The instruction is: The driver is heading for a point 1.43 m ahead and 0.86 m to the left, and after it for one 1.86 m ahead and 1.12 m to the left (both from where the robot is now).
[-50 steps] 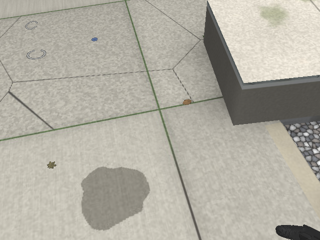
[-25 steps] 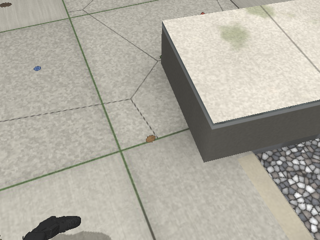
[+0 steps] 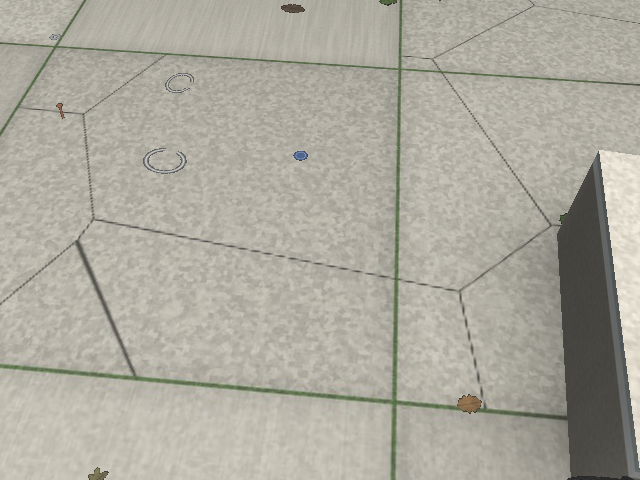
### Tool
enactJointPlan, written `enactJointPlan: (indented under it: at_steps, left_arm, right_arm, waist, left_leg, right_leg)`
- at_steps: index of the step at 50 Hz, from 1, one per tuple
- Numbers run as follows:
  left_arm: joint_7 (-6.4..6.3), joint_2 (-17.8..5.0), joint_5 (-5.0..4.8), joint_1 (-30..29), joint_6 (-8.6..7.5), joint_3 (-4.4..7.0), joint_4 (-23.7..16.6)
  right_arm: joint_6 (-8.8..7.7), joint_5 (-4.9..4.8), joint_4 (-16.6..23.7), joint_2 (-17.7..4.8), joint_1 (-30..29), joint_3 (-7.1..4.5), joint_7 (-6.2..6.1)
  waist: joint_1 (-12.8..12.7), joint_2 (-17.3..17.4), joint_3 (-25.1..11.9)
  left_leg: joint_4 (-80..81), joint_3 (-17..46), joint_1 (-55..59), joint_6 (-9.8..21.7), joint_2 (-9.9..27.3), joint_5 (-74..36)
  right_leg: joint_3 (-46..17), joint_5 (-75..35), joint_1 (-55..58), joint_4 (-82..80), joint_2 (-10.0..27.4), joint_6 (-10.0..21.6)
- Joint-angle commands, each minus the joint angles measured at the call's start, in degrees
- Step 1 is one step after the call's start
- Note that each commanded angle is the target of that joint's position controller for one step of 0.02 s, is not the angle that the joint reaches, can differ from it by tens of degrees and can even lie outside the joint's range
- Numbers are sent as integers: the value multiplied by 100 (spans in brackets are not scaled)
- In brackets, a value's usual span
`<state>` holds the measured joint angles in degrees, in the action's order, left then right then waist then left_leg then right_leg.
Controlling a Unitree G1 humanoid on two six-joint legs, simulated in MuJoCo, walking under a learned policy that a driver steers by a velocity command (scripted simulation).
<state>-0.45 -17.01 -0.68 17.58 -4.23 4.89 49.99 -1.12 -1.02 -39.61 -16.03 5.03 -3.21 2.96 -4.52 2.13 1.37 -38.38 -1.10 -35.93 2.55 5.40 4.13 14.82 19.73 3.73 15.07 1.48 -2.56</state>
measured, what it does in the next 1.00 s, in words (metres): walks ahead, turning left: left foot, then right foot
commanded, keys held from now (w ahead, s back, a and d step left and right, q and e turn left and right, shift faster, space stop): w+q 1.00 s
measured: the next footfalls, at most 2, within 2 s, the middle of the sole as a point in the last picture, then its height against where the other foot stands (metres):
left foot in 0.06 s outside the picture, level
right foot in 0.54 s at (370, 462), level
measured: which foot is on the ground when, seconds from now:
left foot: up 0.00-0.04, down 0.06-0.56, up 0.58-1.00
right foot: down 0.00-0.06, up 0.08-0.52, down 0.54-1.00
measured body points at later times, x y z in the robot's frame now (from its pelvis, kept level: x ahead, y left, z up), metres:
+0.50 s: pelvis +0.28 +0.03 +0.00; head +0.31 +0.05 +0.45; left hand +0.45 +0.33 -0.07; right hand +0.41 -0.24 -0.10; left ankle +0.16 +0.11 -0.73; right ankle +0.47 -0.06 -0.71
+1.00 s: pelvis +0.53 +0.13 +0.00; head +0.55 +0.16 +0.45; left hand +0.37 +0.38 -0.13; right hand +0.85 +0.07 -0.07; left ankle +0.59 +0.32 -0.70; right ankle +0.47 -0.05 -0.73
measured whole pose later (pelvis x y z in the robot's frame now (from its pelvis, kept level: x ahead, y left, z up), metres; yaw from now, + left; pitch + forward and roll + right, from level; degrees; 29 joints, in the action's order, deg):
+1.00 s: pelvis +0.53 +0.13 +0.00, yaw +36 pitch +2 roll -2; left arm -0.1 -17.8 -0.9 18.3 -3.7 4.5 48.9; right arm -1.1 -1.5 -33.8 -16.0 5.1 -3.4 2.9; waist -5.5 1.6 2.6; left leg -38.0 -1.1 -36.1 2.6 4.3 3.9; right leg 13.2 21.1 4.8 15.2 1.1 -2.0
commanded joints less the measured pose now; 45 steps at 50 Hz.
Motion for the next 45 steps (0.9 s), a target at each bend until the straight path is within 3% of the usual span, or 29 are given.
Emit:
enactJointPlan:
  at_steps: [1,2,3,4,5,6,7,8,9,10,13,18,21,23,25,26,27,28,29,30,31,32,33,35,39,45]
  left_arm:
    - [-53,-1222,-98,-271,65,291,-310]
    - [-72,-1221,-116,-357,123,278,-323]
    - [-89,-1024,-29,-225,115,196,-359]
    - [-50,-253,202,169,6,-43,-671]
    - [10,-390,56,-77,-227,-98,-796]
    - [71,-821,-190,-745,-357,10,-970]
    - [76,-733,-171,-883,-429,-29,-1012]
    - [36,-707,-11,-873,-446,-21,-941]
    - [20,-785,79,-786,-396,31,-893]
    - [32,-796,90,-705,-315,51,-881]
    - [26,-542,162,-816,-163,-1,-949]
    - [103,-282,109,-1838,-180,-133,-1213]
    - [170,-400,30,-2176,-236,-108,-1357]
    - [207,-549,21,-2155,-283,-50,-1386]
    - [213,-659,8,-1852,-338,20,-1337]
    - [187,-741,28,-1411,-364,85,-1222]
    - [148,-940,116,-769,-395,171,-1135]
    - [98,-1405,231,43,-382,283,-1056]
    - [155,-1391,122,374,-302,303,-864]
    - [151,-895,39,102,-270,169,-972]
    - [122,-673,60,-181,-208,103,-1024]
    - [110,-552,104,-433,-171,50,-1022]
    - [94,-427,132,-584,-163,8,-990]
    - [80,-412,130,-653,-197,9,-917]
    - [48,-695,114,-523,-243,106,-736]
    - [12,-922,57,-270,-116,140,-536]
  right_arm:
    - [-44,12,470,-604,66,-219,40]
    - [-44,-15,282,-819,862,-365,17]
    - [-9,-43,-16,-1246,1881,-592,-75]
    - [11,-97,-29,-1986,1954,-732,-175]
    - [-97,-51,260,-1831,1954,-616,-126]
    - [-180,-3,214,-1371,1868,-481,-87]
    - [-232,-2,195,-1188,1669,-430,-96]
    - [-232,7,267,-997,1277,-370,-110]
    - [-229,63,374,-810,971,-302,-135]
    - [-230,104,455,-771,816,-280,-158]
    - [-265,54,436,-919,913,-325,-260]
    - [-207,-10,293,-1008,1302,-367,-390]
    - [-171,-45,172,-1012,1578,-380,-395]
    - [-138,-51,141,-954,1636,-372,-410]
    - [-98,-38,162,-941,1555,-380,-423]
    - [-83,-21,207,-828,1485,-341,-419]
    - [-97,13,282,-556,1436,-239,-401]
    - [-128,-8,426,-204,1866,-127,-401]
    - [-166,-108,523,-335,2212,-97,-417]
    - [-152,-138,417,-865,1913,-223,-414]
    - [-118,-94,476,-1006,1427,-267,-407]
    - [-99,-34,529,-945,1198,-274,-394]
    - [-77,-11,559,-868,1106,-293,-370]
    - [-16,-74,574,-623,1180,-258,-319]
    - [-1,-40,726,-430,825,-187,-286]
    - [-104,-53,916,-257,-146,-81,-72]
  waist:
    - [466,-691,-60]
    - [936,-609,-450]
    - [1356,-300,-994]
    - [872,1322,-1248]
    - [969,1079,-2288]
    - [1188,506,-1695]
    - [1028,321,-1175]
    - [771,-35,-834]
    - [544,26,-678]
    - [409,111,-600]
    - [346,-17,-437]
    - [731,201,-143]
    - [861,284,-85]
    - [811,360,-101]
    - [621,557,-157]
    - [391,569,-326]
    - [73,387,-866]
    - [10,-725,-1757]
    - [121,-2117,-2033]
    - [20,-1350,-1256]
    - [-1,-946,-709]
    - [113,-704,-346]
    - [234,-754,-161]
    - [365,-912,-78]
    - [345,-649,-25]
    - [-7,-533,209]
  left_leg:
    - [111,-457,616,325,-420,762]
    - [430,-635,1663,498,-740,598]
    - [542,-286,3375,740,-797,327]
    - [967,2646,5153,1635,709,867]
    - [2037,5041,5802,2255,1418,1807]
    - [2225,4353,5569,1905,1310,1537]
    - [2147,3592,4875,1711,1085,1142]
    - [2107,3007,4068,1519,851,586]
    - [2196,2590,3416,1431,677,13]
    - [2336,2452,2999,1438,594,-263]
    - [2523,1966,2411,1476,410,-868]
    - [2476,1559,2097,1082,17,-142]
    - [2250,1893,2284,995,146,213]
    - [1934,2231,2595,926,255,345]
    - [1577,2494,2749,825,287,213]
    - [1224,2452,2671,697,112,42]
    - [234,2159,2324,493,-191,36]
    - [-1688,1417,794,80,-863,1317]
    - [-3051,1099,-617,-89,-953,3088]
    - [-3606,1219,-1091,-142,-599,2683]
    - [-3661,999,-1085,-156,-404,2214]
    - [-3450,908,-897,-173,-238,1867]
    - [-3200,913,-711,-169,-72,1637]
    - [-2948,782,-398,-185,82,1434]
    - [-2198,713,-711,-320,165,725]
    - [-407,154,-317,-209,17,-564]
  right_leg:
    - [-315,-4690,29,692,1578,841]
    - [-114,-5290,-188,1788,1397,696]
    - [-28,-4575,-1192,3299,1152,445]
    - [-159,30,-3756,5482,259,33]
    - [-1674,1551,-4662,6478,-318,25]
    - [-1967,1068,-5248,6564,-20,162]
    - [-1932,603,-5250,6159,210,291]
    - [-1950,252,-4891,5655,430,299]
    - [-1988,22,-4422,5266,563,293]
    - [-1990,-97,-4104,5069,583,256]
    - [-1833,-527,-3907,4251,470,19]
    - [-1770,-2278,-3515,2149,63,-127]
    - [-1859,-2414,-3283,1629,-80,-69]
    - [-1951,-2097,-3164,1370,-118,34]
    - [-1902,-1611,-2759,1225,-153,196]
    - [-1791,-1616,-2135,1013,-171,325]
    - [-2148,-1530,-987,1086,299,592]
    - [-3897,-895,1056,984,1576,1262]
    - [-6042,721,1697,352,2341,1789]
    - [-5670,1518,1114,128,2178,1608]
    - [-4766,1029,424,114,1952,1376]
    - [-4080,303,-247,-5,1698,1288]
    - [-3593,-220,-671,-127,1509,1230]
    - [-2919,-770,-1095,-385,1327,1218]
    - [-2118,-1751,-953,-618,1406,1374]
    - [-975,-2373,-609,-586,1246,1120]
